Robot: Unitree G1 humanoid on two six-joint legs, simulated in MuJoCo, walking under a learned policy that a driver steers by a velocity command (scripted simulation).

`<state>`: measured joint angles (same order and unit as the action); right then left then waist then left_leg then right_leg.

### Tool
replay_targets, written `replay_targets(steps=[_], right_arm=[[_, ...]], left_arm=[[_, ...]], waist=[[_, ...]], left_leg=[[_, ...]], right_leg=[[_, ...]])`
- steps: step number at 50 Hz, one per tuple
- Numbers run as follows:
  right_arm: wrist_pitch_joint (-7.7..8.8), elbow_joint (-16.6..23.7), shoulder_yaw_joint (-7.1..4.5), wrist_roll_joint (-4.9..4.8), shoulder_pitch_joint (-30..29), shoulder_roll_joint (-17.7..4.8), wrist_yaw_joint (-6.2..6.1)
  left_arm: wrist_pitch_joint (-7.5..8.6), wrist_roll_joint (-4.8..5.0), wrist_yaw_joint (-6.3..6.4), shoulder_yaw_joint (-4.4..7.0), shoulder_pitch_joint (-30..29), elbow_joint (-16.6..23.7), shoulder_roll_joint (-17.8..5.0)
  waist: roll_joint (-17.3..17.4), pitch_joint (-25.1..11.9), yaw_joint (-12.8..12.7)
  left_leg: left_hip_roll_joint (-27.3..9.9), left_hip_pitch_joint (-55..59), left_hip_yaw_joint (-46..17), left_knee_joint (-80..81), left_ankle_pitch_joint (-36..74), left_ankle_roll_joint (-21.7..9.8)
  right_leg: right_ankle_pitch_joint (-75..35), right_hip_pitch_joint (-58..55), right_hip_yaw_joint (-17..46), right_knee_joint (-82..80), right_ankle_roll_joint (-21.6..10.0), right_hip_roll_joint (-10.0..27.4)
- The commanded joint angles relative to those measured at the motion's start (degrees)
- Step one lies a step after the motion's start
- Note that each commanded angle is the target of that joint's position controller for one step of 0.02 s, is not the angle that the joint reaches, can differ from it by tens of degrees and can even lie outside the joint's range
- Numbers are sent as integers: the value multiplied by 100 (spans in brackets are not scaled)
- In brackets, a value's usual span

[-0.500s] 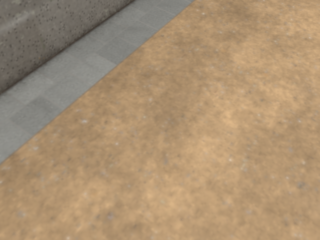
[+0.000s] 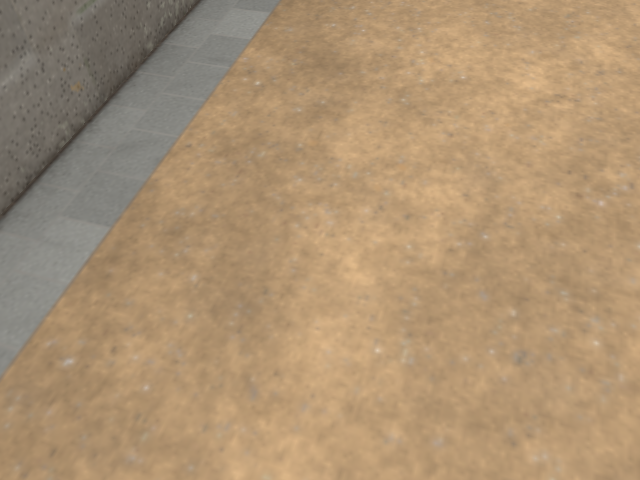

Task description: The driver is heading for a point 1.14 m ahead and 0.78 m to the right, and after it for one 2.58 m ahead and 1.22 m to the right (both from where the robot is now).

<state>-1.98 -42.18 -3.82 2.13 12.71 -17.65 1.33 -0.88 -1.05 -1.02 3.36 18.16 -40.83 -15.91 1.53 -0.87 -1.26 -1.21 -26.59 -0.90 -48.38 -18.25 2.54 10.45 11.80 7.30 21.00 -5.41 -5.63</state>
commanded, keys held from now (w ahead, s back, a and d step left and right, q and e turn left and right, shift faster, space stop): w+e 0.54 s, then e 0.46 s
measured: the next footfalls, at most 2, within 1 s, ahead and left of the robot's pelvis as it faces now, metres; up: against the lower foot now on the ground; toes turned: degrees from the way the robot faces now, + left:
left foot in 0.16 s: +0.13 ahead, +0.13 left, +0.00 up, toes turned -9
right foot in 0.62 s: +0.38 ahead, -0.16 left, +0.00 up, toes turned -25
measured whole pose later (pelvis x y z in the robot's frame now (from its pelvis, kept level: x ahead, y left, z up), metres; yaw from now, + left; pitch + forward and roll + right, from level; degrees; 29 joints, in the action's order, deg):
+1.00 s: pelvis +0.35 -0.10 -0.01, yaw -36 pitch +1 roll +0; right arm -2.6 -40.7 -1.8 1.9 8.3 -16.0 -1.0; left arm -0.5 -0.4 0.2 3.6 17.3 -43.6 -16.1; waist 2.0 4.5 -2.2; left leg -4.2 -36.8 -3.2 -56.2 -15.1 3.4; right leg 9.3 13.5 7.1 22.8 -7.2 -10.2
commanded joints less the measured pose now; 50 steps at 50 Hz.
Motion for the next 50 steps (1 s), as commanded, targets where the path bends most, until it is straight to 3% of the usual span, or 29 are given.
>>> replay_targets(steps=[1,5,7,8,9,10,11,12,13,15,20,23,26,27,28,29,30,31,32,33,34,35,36,37,39,41,50], right_arm=[[184,544,-48,-25,-637,-351,0],[303,605,-14,-114,-580,-357,-52],[408,377,-8,-147,208,-294,-158],[479,248,-82,-101,734,-587,-247],[522,257,-192,15,1267,-1228,-330],[495,213,-294,55,1088,-1576,-333],[486,222,-220,13,819,-1186,-302],[509,267,-121,-56,545,-794,-256],[534,307,-65,-73,347,-604,-232],[606,228,-19,-76,422,-466,-232],[712,-61,-22,-98,931,-416,-116],[714,-172,-16,-103,967,-417,-115],[690,-344,-47,-108,1152,-568,-169],[665,-402,-53,-107,1194,-614,-188],[635,-447,-56,-109,1182,-678,-213],[598,-491,-71,-122,1209,-784,-244],[563,-505,-74,-151,1209,-850,-276],[558,-457,-61,-205,1117,-860,-292],[575,-255,21,-140,1289,-510,-250],[510,117,76,-269,1592,-270,-192],[473,112,-21,-138,971,-699,-210],[492,229,58,-231,627,-482,-205],[493,171,90,-169,590,-426,-219],[405,179,79,-60,570,-427,-216],[183,86,75,41,890,-396,-195],[85,91,84,18,908,-300,-191],[-46,496,42,-42,-377,-391,-274]], left_arm=[[131,-23,9,297,178,248,-1036],[167,-36,-34,336,52,276,-1113],[175,11,-26,323,-406,369,-1037],[223,36,3,260,-486,415,-781],[288,116,6,99,-502,596,-220],[298,-31,30,128,-576,652,-515],[289,-123,3,174,-575,598,-722],[281,-128,-82,186,-483,438,-739],[253,-110,-158,188,-332,314,-693],[186,-139,-272,164,-392,259,-615],[136,-122,-349,72,-1173,541,-422],[144,-115,-424,-33,-1717,723,-261],[140,-126,-482,-106,-2172,903,-198],[136,-140,-465,-110,-2159,908,-211],[143,-166,-421,-98,-2012,871,-236],[163,-199,-361,-67,-1674,778,-301],[221,-232,-303,-10,-983,581,-419],[290,-297,-217,88,-50,274,-594],[304,-307,-105,212,459,130,-1047],[242,-75,-59,394,280,369,-1721],[162,116,25,413,518,376,-1473],[163,139,79,340,123,301,-1251],[157,146,96,247,-131,249,-904],[157,164,128,194,-330,245,-757],[167,123,115,145,-547,265,-672],[213,64,82,201,-512,203,-837],[72,56,174,268,137,26,-918]], waist=[[-819,183,-193],[-775,211,-62],[-512,208,514],[-35,59,764],[1152,-359,919],[1086,101,719],[574,533,445],[329,696,295],[406,658,181],[570,519,222],[421,520,389],[477,602,465],[465,711,544],[464,680,507],[484,592,390],[536,324,226],[542,-106,-65],[373,-655,-518],[-390,-1325,-516],[-1651,-2371,-228],[-364,-2354,-571],[-434,-1496,-367],[-138,-768,-113],[-139,-403,94],[-229,-321,363],[-232,-438,427],[-531,-218,-37]], left_leg=[[61,-660,-51,612,-83,-21],[273,392,-65,1374,-283,-172],[350,2106,-29,2451,348,-289],[-144,3177,-502,2740,19,-352],[-1751,3826,-2401,3638,-1986,-661],[-2351,3203,-3916,4199,-3165,-1055],[-2264,2759,-3610,4094,-3107,-1185],[-1898,2506,-2898,4084,-2510,-1079],[-1569,2431,-2184,4117,-1753,-940],[-1235,2425,-1186,4092,-202,-896],[-1181,2658,-75,3945,1989,-987],[-1092,2580,468,3908,2545,-946],[-1235,2747,747,3854,3019,-886],[-1269,2879,871,3667,3575,-849],[-1266,2979,1034,3217,4886,-793],[-1262,3085,1144,2523,6159,-744],[-1243,2978,1196,1530,6603,-691],[-1098,2372,1316,194,5823,-538],[-807,906,1286,-1531,1988,-373],[252,-865,785,-3767,-1896,-95],[-46,-1118,-60,-3809,-1203,-121],[-242,-1239,-69,-3563,-738,-129],[-408,-1095,-45,-2966,-561,-113],[-500,-880,-97,-2566,-527,-73],[-467,-320,-35,-2117,-461,28],[-387,-227,39,-1813,-239,93],[-225,-1064,-266,-712,393,77]], right_leg=[[1814,-444,1968,-914,-981,1408],[1910,276,2269,-654,-920,1272],[2016,1367,2085,-142,-594,857],[2317,2190,1687,636,-309,457],[2540,2843,547,2422,26,-230],[2193,3508,162,3327,44,-309],[1672,3554,250,3790,24,189],[1252,3400,187,3858,79,320],[917,3212,78,3870,173,408],[382,3124,-138,4219,306,499],[-218,3487,-387,3951,449,621],[-620,3100,-780,2855,417,698],[-454,2631,-1210,1911,200,687],[-299,2414,-1331,1685,87,601],[-91,2051,-1479,1497,-27,397],[119,1572,-1614,1395,-144,133],[14,761,-1562,1161,-288,-77],[-622,-549,-1339,639,-455,-107],[-1332,-2166,39,848,-684,1144],[-3550,-3620,3111,711,-1819,2944],[-4671,-3359,2439,673,-1741,2615],[-5107,-2585,1645,572,-1666,2437],[-4833,-1659,1213,337,-1361,2077],[-4455,-1035,979,153,-1151,1748],[-4442,-258,698,-57,-1016,1458],[-4607,-20,585,-82,-996,1312],[-2758,-587,1483,-118,-669,1240]])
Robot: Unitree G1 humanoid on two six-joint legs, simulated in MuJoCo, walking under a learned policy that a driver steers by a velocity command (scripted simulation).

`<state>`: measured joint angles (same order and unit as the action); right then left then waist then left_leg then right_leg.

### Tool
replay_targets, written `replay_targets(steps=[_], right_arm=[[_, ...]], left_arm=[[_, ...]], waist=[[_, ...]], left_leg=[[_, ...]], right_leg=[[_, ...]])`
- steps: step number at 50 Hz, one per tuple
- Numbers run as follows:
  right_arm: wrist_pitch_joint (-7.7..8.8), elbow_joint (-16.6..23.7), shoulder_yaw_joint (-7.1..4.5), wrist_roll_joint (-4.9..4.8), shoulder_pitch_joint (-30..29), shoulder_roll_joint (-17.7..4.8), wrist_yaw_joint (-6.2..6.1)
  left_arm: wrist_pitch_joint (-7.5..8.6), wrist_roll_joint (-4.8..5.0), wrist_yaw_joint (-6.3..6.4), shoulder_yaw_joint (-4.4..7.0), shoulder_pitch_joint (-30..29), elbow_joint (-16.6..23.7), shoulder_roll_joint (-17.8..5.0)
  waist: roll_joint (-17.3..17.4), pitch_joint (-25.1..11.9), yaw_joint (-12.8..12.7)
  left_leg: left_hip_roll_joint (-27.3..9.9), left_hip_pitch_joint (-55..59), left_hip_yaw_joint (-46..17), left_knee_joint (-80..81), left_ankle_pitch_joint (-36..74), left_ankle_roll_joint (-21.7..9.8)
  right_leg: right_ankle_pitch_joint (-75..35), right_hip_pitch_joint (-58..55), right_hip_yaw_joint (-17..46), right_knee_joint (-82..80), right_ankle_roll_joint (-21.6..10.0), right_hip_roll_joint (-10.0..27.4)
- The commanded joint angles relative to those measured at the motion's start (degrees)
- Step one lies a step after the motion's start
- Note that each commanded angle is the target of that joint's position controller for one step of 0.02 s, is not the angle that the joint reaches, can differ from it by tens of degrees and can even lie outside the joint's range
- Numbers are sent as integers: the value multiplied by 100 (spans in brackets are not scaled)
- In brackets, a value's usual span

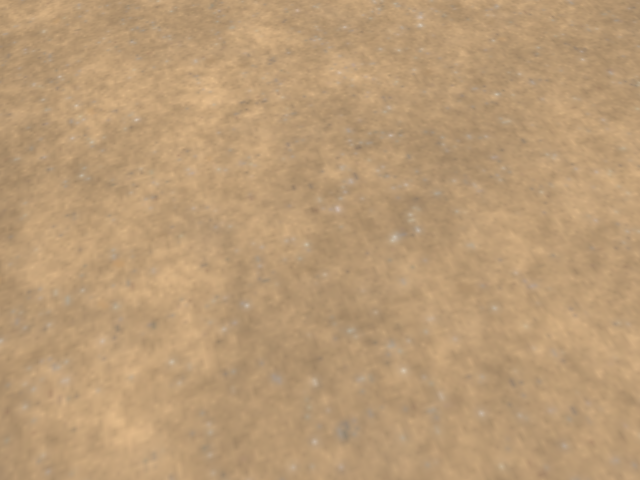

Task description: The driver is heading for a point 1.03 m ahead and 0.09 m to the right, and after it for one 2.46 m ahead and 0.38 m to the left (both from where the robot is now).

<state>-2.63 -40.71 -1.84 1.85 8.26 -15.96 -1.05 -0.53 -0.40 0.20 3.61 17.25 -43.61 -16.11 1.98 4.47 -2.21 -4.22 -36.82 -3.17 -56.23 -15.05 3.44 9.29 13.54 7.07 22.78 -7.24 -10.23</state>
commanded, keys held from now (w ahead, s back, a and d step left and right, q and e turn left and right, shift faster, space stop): e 0.04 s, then no key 0.84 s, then w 0.12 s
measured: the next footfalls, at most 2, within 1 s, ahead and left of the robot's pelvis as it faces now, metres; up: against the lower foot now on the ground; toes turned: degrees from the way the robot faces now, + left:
left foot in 0.26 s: +0.13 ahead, +0.14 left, +0.00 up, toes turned -9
right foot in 0.58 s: +0.06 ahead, -0.07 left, +0.00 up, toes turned -2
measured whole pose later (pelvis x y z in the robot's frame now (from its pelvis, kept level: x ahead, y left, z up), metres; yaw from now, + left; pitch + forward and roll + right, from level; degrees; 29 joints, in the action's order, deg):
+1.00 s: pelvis +0.07 +0.04 +0.00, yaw -7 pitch -2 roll +0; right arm -1.7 -57.5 -0.8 1.5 15.3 -14.8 -0.3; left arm -0.9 -0.7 1.9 0.5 14.3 -61.9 -13.6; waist 0.6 0.3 0.6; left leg 1.4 -12.6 -1.1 -30.5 -21.4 -2.5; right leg 18.1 5.9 4.7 24.2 -2.9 -3.3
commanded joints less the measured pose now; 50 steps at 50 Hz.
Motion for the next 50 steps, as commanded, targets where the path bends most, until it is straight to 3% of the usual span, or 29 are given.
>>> replay_targets(steps=[1,8,10,11,12,13,14,15,16,17,18,20,25,27,28,29,30,31,32,35,44,45,47,48,50], right_arm=[[22,382,-152,-26,-31,-563,-43],[109,438,-91,-169,-171,-551,-77],[138,392,-77,-203,26,-540,-94],[166,323,-69,-178,242,-502,-111],[226,255,-70,-116,472,-524,-145],[267,317,-95,-39,465,-841,-203],[217,392,-119,-87,235,-1157,-170],[207,231,-98,-166,623,-928,-126],[236,190,-27,-165,538,-709,-94],[241,200,14,-138,279,-573,-80],[246,201,31,-111,105,-556,-94],[247,107,33,-76,86,-580,-95],[216,-209,-21,-73,432,-719,-14],[189,-302,-38,-98,367,-750,-1],[193,-350,-35,-108,377,-733,-1],[225,-363,-11,-118,437,-648,9],[253,-339,-9,-121,540,-585,41],[223,-455,42,-163,602,-375,41],[197,-572,22,-126,489,-491,16],[188,-768,-26,-113,487,-588,25],[182,-1380,39,-117,588,-420,-6],[179,-1444,44,-111,629,-409,0],[151,-1447,-4,-68,565,-488,28],[141,-1389,-8,-33,421,-474,56],[199,-1241,51,25,190,-201,108]], left_arm=[[24,-17,63,251,295,289,-906],[-53,-106,93,206,374,206,-869],[-82,-81,108,184,192,200,-877],[-86,-23,125,162,15,206,-867],[-62,47,144,119,-126,239,-797],[-18,42,143,9,160,292,-436],[-65,35,179,30,602,215,-464],[-128,-113,186,117,410,119,-832],[-159,-88,159,129,215,78,-807],[-190,-57,130,118,100,0,-731],[-224,-37,81,99,53,-34,-669],[-258,-2,17,29,76,-172,-534],[-304,44,62,-114,-317,-374,-369],[-267,42,99,-146,-215,-543,-341],[-219,2,123,-161,-209,-610,-367],[-155,-73,153,-148,-293,-626,-536],[-97,-137,181,-120,-383,-637,-813],[-85,-24,162,-141,-671,-759,-745],[-50,-11,140,-205,-793,-756,-505],[1,-20,190,-229,-556,-1066,-528],[37,-1,218,-286,-490,-1607,-429],[37,-5,216,-288,-396,-1669,-423],[-12,-17,207,-186,-235,-1722,-653],[-33,-30,192,-144,-102,-1736,-724],[-16,-45,183,-48,154,-1816,-861]], waist=[[-596,-715,20],[-721,-695,-63],[-758,-651,61],[-710,-627,249],[-575,-685,392],[417,-973,216],[1082,-913,24],[764,-962,258],[484,-774,210],[302,-600,130],[500,-543,64],[691,-576,52],[802,-687,295],[705,-680,161],[573,-660,120],[342,-743,175],[-132,-747,356],[-759,-525,489],[-588,-358,382],[-517,-236,311],[-246,-139,321],[-259,-268,300],[-489,-85,217],[-610,173,115],[-1140,553,-6]], left_leg=[[119,-71,-70,202,11,-31],[461,869,50,1283,-598,-305],[535,1534,81,2093,-532,-406],[542,2069,100,2899,-55,-460],[286,2871,-119,3681,848,-549],[-892,3616,-1174,3867,2081,-818],[-1870,3611,-2230,3641,4158,-1715],[-1966,3362,-2311,3546,4509,-2176],[-1686,3120,-1967,3598,4140,-2106],[-1274,2890,-1478,3680,3558,-1813],[-993,2825,-1159,3738,3290,-1565],[-636,2869,-730,3681,3426,-1372],[-591,3106,-832,3540,3035,-1379],[-518,2948,-840,3427,2713,-1236],[-482,2687,-848,3405,2440,-1063],[-440,2357,-878,3424,1921,-856],[-166,2124,-600,3321,1302,-719],[159,2560,-268,3626,548,-646],[171,2770,-266,3610,530,-591],[35,2815,-333,3545,1077,-633],[35,2820,-324,3697,844,-556],[108,2860,-271,3667,329,-563],[442,2403,-25,3169,-1240,-665],[550,1893,40,2858,-1667,-702],[646,1188,515,1894,-1173,-677]], right_leg=[[-2659,-874,1607,-241,-490,1712],[-3989,-1090,1820,327,-505,1767],[-3773,-919,1922,416,-356,1670],[-3329,-726,1918,519,-174,1519],[-2522,-309,1858,686,90,1323],[-684,149,1240,1430,404,907],[2368,794,401,1972,555,-6],[2827,736,190,2834,612,179],[2555,730,245,3175,670,264],[2229,654,297,3229,761,348],[1983,594,287,3111,829,389],[1782,388,93,2690,951,373],[1449,-132,-415,1041,920,620],[664,-581,-529,43,803,659],[-22,-980,-376,-488,731,792],[-369,-1390,57,-527,650,1127],[-1013,-1505,519,-319,527,1635],[-729,-696,510,-267,349,1668],[-341,-460,484,-361,383,1562],[-432,-489,324,-430,457,1381],[-240,-439,320,-560,402,1397],[390,-459,327,-640,361,1360],[2418,-251,555,-713,85,1323],[3267,-180,903,-926,-104,1498],[3930,-282,1893,-1509,-546,2243]])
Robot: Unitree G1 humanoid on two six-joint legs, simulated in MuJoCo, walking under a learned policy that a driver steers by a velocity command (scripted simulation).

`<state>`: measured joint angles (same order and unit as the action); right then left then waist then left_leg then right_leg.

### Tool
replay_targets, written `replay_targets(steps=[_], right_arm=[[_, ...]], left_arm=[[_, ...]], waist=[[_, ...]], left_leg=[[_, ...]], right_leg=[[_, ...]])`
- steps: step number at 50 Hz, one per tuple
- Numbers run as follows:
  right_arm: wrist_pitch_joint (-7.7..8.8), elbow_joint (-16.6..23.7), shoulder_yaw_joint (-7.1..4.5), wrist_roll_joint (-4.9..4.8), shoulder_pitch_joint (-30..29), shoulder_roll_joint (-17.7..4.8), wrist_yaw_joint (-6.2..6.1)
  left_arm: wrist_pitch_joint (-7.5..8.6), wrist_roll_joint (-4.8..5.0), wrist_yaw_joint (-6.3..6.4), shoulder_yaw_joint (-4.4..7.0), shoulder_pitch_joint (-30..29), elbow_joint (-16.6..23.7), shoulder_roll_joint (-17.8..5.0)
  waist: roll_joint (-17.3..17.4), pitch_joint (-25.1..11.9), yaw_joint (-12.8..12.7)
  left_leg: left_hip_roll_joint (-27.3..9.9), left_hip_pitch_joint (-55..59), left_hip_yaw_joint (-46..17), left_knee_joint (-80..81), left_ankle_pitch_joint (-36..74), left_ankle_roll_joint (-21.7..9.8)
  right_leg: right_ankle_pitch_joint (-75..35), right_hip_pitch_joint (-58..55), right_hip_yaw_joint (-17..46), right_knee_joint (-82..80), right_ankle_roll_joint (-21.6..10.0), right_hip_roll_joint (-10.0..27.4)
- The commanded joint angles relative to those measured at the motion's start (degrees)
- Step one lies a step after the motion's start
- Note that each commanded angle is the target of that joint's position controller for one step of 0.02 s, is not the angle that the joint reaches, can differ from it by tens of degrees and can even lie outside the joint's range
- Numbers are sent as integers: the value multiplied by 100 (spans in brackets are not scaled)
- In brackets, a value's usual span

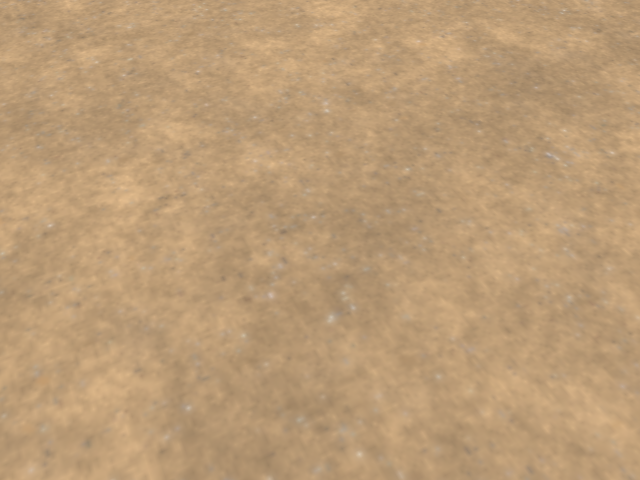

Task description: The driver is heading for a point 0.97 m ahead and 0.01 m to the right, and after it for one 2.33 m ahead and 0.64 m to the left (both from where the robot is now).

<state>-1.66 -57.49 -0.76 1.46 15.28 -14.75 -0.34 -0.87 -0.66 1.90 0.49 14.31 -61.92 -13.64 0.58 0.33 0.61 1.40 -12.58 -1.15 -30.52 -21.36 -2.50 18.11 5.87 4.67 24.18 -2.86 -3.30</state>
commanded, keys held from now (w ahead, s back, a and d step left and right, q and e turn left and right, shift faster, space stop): w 0.72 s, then no key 0.28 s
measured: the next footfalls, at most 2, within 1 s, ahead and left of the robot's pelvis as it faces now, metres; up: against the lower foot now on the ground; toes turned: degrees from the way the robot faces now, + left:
right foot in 0.64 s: +0.43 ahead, -0.03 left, +0.00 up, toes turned -3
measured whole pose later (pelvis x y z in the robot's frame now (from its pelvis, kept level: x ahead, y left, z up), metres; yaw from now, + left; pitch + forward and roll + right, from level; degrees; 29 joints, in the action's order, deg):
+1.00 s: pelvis +0.43 +0.03 +0.00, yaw +1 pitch -1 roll -1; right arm 1.5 -55.2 -1.2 1.0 7.0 -11.2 -0.3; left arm 4.7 -0.9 0.7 0.1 21.6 -62.9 -9.4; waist 1.8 4.8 -1.6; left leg -2.9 -31.0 1.5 -42.3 -7.2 -1.9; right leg 12.8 2.8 -5.4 16.3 -5.9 -5.5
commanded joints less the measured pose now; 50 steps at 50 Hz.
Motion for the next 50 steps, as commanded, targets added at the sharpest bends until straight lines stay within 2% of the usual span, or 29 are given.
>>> replay_targets(steps=[1,4,5,6,7,8,9,10,11,12,14,18,22,25,28,30,31,32,33,34,35,36,37,38,39,41,43,46,50], right_arm=[[159,495,-64,74,-595,-346,42],[342,581,-129,13,-505,-481,115],[390,536,-136,-21,-324,-434,126],[424,387,-139,-46,104,-329,124],[441,124,-181,-58,718,-336,101],[483,-64,-263,-7,1356,-589,42],[513,-183,-414,7,2095,-1238,16],[465,-272,-381,-18,1964,-1103,25],[484,-70,-307,-11,1347,-825,44],[542,68,-266,-18,946,-653,62],[647,96,-197,-36,804,-475,46],[714,-245,-111,-63,1524,-307,25],[700,-347,-43,-45,1690,-219,-18],[714,-430,-32,-35,1765,-268,-49],[742,-463,-50,-36,1555,-375,-66],[723,-434,-84,-33,1338,-486,-86],[698,-404,-94,-68,1207,-525,-74],[698,-257,-35,-86,1264,-310,-39],[658,-218,48,-210,2008,358,33],[627,-190,-126,-73,1426,-341,0],[661,34,-161,-62,897,-358,24],[686,77,-164,-52,672,-293,39],[637,50,-179,-10,650,-209,43],[553,11,-152,48,825,-51,62],[484,-28,-144,56,930,87,71],[383,-3,-154,59,878,160,76],[325,103,-159,40,542,121,68],[318,273,-92,-29,-141,181,44],[324,286,-55,-58,-476,125,-55]], left_arm=[[56,-37,-1,275,464,17,-1027],[205,-55,-45,323,349,50,-1001],[239,-22,-59,332,218,72,-963],[252,20,-73,335,11,124,-924],[260,7,-79,330,-86,183,-849],[311,-35,-97,266,-188,281,-615],[377,7,-153,140,-276,522,-159],[384,-151,-183,250,-352,550,-639],[402,-163,-244,256,-358,532,-615],[437,-122,-308,214,-262,453,-461],[450,-155,-374,209,-214,398,-406],[347,-145,-390,200,-582,550,-311],[315,-105,-399,108,-1608,990,-148],[326,-45,-392,32,-2059,1217,-59],[351,-29,-310,89,-1715,1250,-240],[417,-21,-218,230,-480,890,-499],[466,-52,-164,316,405,619,-619],[487,-194,-98,453,1271,464,-1052],[453,-271,-127,531,1301,493,-1383],[421,-10,-201,506,859,512,-1086],[444,48,-213,420,196,633,-790],[508,19,-235,345,-75,651,-465],[573,-1,-212,279,-125,601,-275],[624,-1,-184,213,-53,501,-98],[686,-5,-176,181,129,409,-51],[776,-9,-177,171,379,271,-189],[759,-32,-170,155,459,232,-315],[663,-16,-140,83,586,188,-270],[562,-39,-68,40,957,29,-250]], waist=[[-974,1040,-313],[-831,864,-144],[-805,816,-1],[-725,737,259],[-483,620,489],[255,473,723],[1756,97,895],[1129,503,603],[490,917,261],[240,980,78],[265,761,-43],[413,502,41],[443,760,198],[526,836,271],[569,605,-21],[579,-65,-549],[486,-472,-948],[-46,-1066,-1158],[-1219,-1619,-614],[-245,-1162,-666],[-307,-277,-401],[-90,115,-250],[-45,336,-58],[-87,331,125],[-112,275,199],[-181,228,307],[-329,212,316],[-510,163,133],[-596,2,-101]], left_leg=[[-104,-1424,265,-1021,-317,-103],[-317,-1394,186,-903,-415,-192],[-257,-839,307,-477,-144,-224],[-99,93,515,129,264,-246],[119,1116,590,527,405,-214],[-437,2022,-298,1090,-113,-273],[-1921,2562,-2905,2289,-2006,-704],[-2350,1913,-3649,2493,-2404,-949],[-2204,1416,-3239,2448,-2202,-956],[-1932,1173,-2657,2463,-1475,-870],[-1512,1240,-1708,2477,117,-699],[-1253,1695,-761,2127,2906,-660],[-1087,1429,-390,2193,3715,-656],[-1103,1337,-233,2220,4205,-645],[-1265,1571,-102,1713,5807,-583],[-1268,1744,-14,335,6837,-496],[-1138,1294,101,-776,6251,-434],[-860,222,261,-2429,4218,-395],[272,-1797,335,-4686,-868,-196],[59,-2306,-306,-4983,-536,-348],[-238,-2457,-265,-4703,92,-387],[-412,-2228,-234,-4401,398,-383],[-512,-1896,-215,-4169,476,-320],[-554,-1496,-182,-3961,434,-215],[-530,-1262,-129,-3791,343,-134],[-453,-1217,26,-3423,414,-10],[-425,-1359,193,-2826,767,53],[-334,-1176,464,-1656,1352,98],[-214,-1009,522,-939,1591,40]], right_leg=[[2791,480,2367,-1784,-1124,1788],[1731,232,1984,-1616,-1103,1738],[1415,502,1652,-1476,-979,1550],[1236,1023,1265,-1222,-824,1303],[1123,1610,975,-743,-695,1021],[863,2338,456,385,-509,612],[1060,3233,-446,2277,-248,-153],[1245,3517,-187,3258,-312,27],[693,3591,-44,3665,-386,356],[173,3457,-70,3711,-361,551],[-438,3226,-263,3572,-220,712],[-741,3513,-679,3511,-16,638],[-1094,3500,-1016,2434,101,497],[-1361,2939,-1239,1421,-4,318],[-1253,2095,-1276,982,-324,95],[-1016,896,-1198,772,-564,-146],[-1211,-223,-1063,348,-697,-31],[-161,-1507,267,208,-959,1152],[155,-2704,3324,-394,-1902,2785],[942,-2091,3526,-935,-1798,2477],[886,-1167,2557,-1175,-1599,2297],[172,-449,1980,-1389,-1444,2047],[-999,71,1430,-1421,-1285,1840],[-2120,432,937,-1403,-1174,1681],[-3206,559,597,-1317,-1146,1639],[-4683,628,52,-1188,-1110,1499],[-5262,565,-315,-1112,-985,1311],[-5504,481,-663,-996,-719,1066],[-5459,-126,-560,-674,-668,1216]])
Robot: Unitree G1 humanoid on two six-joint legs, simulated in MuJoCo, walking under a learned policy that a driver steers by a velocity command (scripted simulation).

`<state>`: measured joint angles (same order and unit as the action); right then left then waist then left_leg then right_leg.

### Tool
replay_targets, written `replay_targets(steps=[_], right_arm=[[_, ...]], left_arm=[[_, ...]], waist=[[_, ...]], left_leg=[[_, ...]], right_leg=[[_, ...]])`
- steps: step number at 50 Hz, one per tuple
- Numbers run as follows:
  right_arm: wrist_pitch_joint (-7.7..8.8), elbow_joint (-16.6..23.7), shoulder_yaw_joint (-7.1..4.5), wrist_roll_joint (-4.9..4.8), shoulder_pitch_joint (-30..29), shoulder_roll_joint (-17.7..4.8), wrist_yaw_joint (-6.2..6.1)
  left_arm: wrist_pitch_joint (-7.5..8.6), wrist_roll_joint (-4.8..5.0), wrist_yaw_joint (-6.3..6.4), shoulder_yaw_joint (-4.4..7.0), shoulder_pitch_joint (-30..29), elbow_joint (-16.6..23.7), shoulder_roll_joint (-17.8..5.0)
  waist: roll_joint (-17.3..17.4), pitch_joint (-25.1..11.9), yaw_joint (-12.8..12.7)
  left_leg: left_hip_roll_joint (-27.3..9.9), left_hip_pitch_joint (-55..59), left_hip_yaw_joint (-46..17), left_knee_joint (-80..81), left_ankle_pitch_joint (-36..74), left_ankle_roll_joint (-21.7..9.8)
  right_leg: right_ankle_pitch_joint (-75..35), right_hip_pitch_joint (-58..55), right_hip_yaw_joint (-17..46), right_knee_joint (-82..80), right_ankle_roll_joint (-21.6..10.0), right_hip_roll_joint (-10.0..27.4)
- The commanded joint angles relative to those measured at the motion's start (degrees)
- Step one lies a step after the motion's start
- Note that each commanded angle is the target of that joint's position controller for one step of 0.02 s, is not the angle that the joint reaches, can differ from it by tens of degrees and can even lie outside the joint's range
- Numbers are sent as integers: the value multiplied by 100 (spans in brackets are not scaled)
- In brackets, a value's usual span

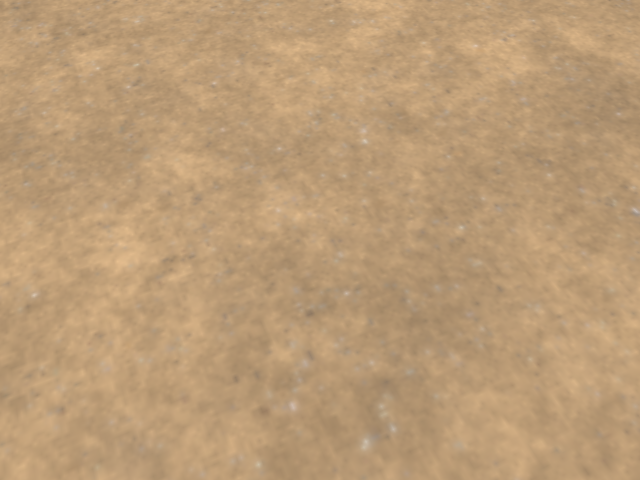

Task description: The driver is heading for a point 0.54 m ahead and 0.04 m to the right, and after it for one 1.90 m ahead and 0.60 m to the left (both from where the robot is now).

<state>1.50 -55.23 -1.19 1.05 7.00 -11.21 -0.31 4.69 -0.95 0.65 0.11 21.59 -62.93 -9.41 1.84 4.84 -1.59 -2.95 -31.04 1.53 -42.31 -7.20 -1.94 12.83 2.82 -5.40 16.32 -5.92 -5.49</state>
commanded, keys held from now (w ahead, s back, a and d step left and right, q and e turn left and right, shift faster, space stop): no key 0.32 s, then w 0.68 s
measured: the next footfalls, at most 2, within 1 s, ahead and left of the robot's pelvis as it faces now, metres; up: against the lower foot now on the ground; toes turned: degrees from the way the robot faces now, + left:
left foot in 0.10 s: +0.17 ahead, +0.10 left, +0.00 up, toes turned +3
right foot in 0.38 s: +0.09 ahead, -0.10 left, +0.00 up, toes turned +1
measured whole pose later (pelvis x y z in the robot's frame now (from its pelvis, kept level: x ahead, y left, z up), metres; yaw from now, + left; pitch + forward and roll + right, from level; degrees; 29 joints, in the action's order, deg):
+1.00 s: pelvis +0.27 +0.05 +0.00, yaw -1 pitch +1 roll +1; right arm 5.2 -60.5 -2.2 1.1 24.1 -9.4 -0.3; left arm 3.1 -2.1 -1.7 3.7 10.9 -56.7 -11.8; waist -1.8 0.6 0.8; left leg 3.3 -1.5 4.4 -14.7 -14.1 -4.1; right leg 11.6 32.9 -2.2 55.5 -2.9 4.3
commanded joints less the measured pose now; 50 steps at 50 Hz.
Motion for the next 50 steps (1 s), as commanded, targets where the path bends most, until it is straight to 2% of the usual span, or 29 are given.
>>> replay_targets(steps=[1,4,5,6,7,8,9,10,13,16,17,19,20,22,23,24,25,27,30,34,36,37,38,39,40,41,42,45,50], right_arm=[[20,45,-14,-6,338,-259,-85],[104,-161,-41,25,757,-288,-159],[185,-276,-64,48,1101,-388,-182],[254,-377,-149,92,1553,-804,-196],[189,-407,-127,8,1578,-755,-199],[138,-374,-28,-52,1513,-420,-158],[117,-341,-7,-21,1207,-416,-155],[80,-314,17,20,951,-393,-185],[6,-308,53,36,552,-340,-256],[-22,-386,26,-18,612,-414,-225],[-51,-420,-11,-66,645,-488,-203],[-176,-458,-169,-141,794,-769,-154],[-234,-427,-202,-141,763,-734,-128],[-258,-220,-197,-151,442,-528,-68],[-214,-95,-166,-141,238,-334,-39],[-150,9,-138,-79,46,-155,2],[-91,49,-175,49,-20,-292,41],[15,20,-232,107,190,-367,138],[125,132,-216,75,18,-251,194],[139,385,-189,18,-286,-223,184],[172,192,-223,-25,378,-246,141],[214,-20,-305,-33,1018,-421,83],[285,-199,-439,38,1906,-859,3],[278,-339,-595,44,2647,-1587,-19],[209,-369,-513,43,2401,-1254,-7],[219,-159,-414,46,1733,-940,36],[264,-52,-356,39,1360,-729,71],[396,-134,-233,10,1371,-441,18],[459,-369,-171,-3,1909,-463,-29]], left_arm=[[-23,-27,78,70,240,107,-654],[-87,-5,142,66,124,66,-628],[-77,16,143,70,181,45,-636],[-51,37,156,44,502,98,-533],[-166,207,158,-31,1267,-155,-76],[-306,141,192,56,871,-149,-398],[-373,41,185,114,429,-38,-489],[-433,-30,159,110,169,-20,-376],[-564,-33,143,42,242,-145,-63],[-610,19,197,36,307,-288,-85],[-597,-12,188,11,391,-342,-38],[-544,-150,149,53,382,-271,-241],[-515,-164,130,56,433,-246,-285],[-438,-93,119,50,579,-262,-269],[-370,-30,142,95,791,-303,-411],[-318,2,171,211,976,-344,-731],[-292,-45,212,273,769,-267,-842],[-219,-33,220,298,560,-149,-792],[-92,-23,181,295,522,-117,-610],[-39,-68,135,361,763,-125,-788],[-48,-13,97,395,591,-66,-851],[-19,-14,77,373,545,-24,-777],[24,6,40,314,367,108,-595],[57,51,-2,212,366,381,-149],[13,-106,-25,357,90,443,-662],[15,-124,-95,369,-149,497,-599],[34,-88,-150,344,-221,492,-465],[-63,-132,-215,373,-244,510,-395],[-159,-111,-267,338,-1385,989,-291]], waist=[[-721,-417,108],[-581,-349,310],[-333,-492,449],[149,-980,345],[871,-1572,199],[726,-1454,371],[546,-927,302],[294,-692,210],[352,-416,-86],[275,-572,-73],[277,-628,-98],[489,-291,-45],[417,-34,-70],[-379,449,-147],[-946,493,-232],[-1536,550,-303],[-1416,659,-241],[-826,385,27],[-918,269,50],[-985,218,-46],[-825,99,288],[-571,-153,540],[196,-621,965],[1650,-959,1045],[883,-486,814],[294,-28,522],[69,124,367],[172,49,107],[199,182,171]], left_leg=[[235,883,230,394,35,-59],[298,1485,175,1472,86,-237],[68,2162,-84,2055,1335,-290],[-786,3196,-781,1607,3970,-481],[-1744,3677,-1677,1501,5287,-1508],[-1935,3223,-2121,1940,4344,-1776],[-1747,2677,-1992,2247,3306,-1715],[-1535,2260,-1795,2499,2343,-1536],[-935,1535,-1114,2857,961,-941],[-759,1546,-962,2807,46,-750],[-663,1398,-968,2917,-1236,-657],[-614,937,-1242,3216,-3427,-504],[-612,703,-1272,3246,-3888,-472],[-274,490,-835,2642,-3519,-367],[107,264,-396,1810,-2791,-239],[594,-109,251,704,-1792,-82],[464,-386,175,-35,-1475,-95],[275,-505,-50,-503,-1350,-88],[236,-138,138,-93,-1162,-11],[305,600,366,849,-1306,-83],[502,1915,557,1610,-717,-135],[511,2997,400,1782,-692,-192],[-412,4077,-733,2280,-1455,-380],[-1831,4813,-3130,3187,-2672,-926],[-1999,4141,-3595,3269,-2822,-1168],[-1786,3558,-3039,3250,-2614,-1141],[-1517,3115,-2473,3354,-1964,-1057],[-1034,2831,-1404,3460,-232,-897],[-866,2855,-673,3426,1427,-981]], right_leg=[[-4876,81,515,239,-397,1506],[-4544,-57,708,926,-312,1570],[-3938,131,670,1362,-114,1406],[-2178,647,531,1983,73,1132],[907,1091,296,2783,244,503],[2459,1280,484,3184,254,370],[2614,1442,633,3437,299,375],[2363,1420,729,3455,360,444],[1572,916,639,2575,532,551],[845,557,485,1726,576,517],[514,310,374,1357,539,480],[1148,359,221,1359,377,396],[1566,510,299,1223,233,460],[2290,934,1056,350,-73,807],[2796,788,1883,-356,-276,1260],[3185,467,2904,-1107,-503,1945],[2880,413,3220,-1319,-646,2300],[2254,187,2868,-1247,-633,2117],[1219,164,2127,-1005,-516,1761],[529,339,1901,-639,-614,1825],[124,953,1646,-113,-458,1684],[-353,1451,1386,531,-315,1474],[-303,2111,817,2020,-92,1022],[1407,3487,81,3806,168,320],[1628,3870,538,4771,42,570],[1064,3981,720,5024,-30,865],[622,3806,735,4940,-11,992],[159,3439,550,4543,172,1086],[-438,3710,241,3410,397,1017]])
